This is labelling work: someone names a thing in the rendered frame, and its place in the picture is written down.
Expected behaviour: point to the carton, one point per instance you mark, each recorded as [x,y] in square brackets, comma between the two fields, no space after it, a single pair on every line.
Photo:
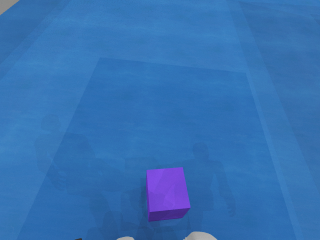
[167,195]

